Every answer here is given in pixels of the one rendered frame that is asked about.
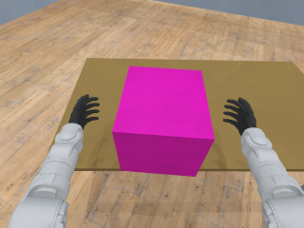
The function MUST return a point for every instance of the left robot upper arm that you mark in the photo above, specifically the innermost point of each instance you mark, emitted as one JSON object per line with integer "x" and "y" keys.
{"x": 41, "y": 212}

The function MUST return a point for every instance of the robot left hand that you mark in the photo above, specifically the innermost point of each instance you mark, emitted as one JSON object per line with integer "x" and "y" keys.
{"x": 80, "y": 111}

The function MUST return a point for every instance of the carton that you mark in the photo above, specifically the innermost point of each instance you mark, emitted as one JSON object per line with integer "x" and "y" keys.
{"x": 163, "y": 123}

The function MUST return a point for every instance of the robot left forearm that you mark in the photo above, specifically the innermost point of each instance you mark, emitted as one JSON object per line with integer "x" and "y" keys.
{"x": 53, "y": 180}

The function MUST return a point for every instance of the robot right hand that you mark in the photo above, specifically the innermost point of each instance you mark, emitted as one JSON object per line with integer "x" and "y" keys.
{"x": 245, "y": 115}

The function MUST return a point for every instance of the right robot upper arm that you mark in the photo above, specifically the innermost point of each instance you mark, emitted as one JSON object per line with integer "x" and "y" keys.
{"x": 285, "y": 212}

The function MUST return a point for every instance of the robot right forearm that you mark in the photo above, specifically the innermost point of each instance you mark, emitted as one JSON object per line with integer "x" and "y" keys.
{"x": 272, "y": 178}

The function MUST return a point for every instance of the table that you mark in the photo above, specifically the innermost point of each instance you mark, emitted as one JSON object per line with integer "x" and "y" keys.
{"x": 274, "y": 90}

